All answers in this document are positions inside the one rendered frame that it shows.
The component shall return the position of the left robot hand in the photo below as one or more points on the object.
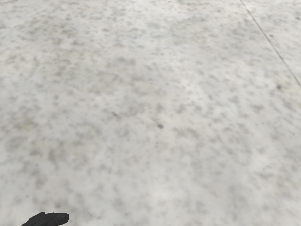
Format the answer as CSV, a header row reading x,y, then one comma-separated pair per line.
x,y
50,219

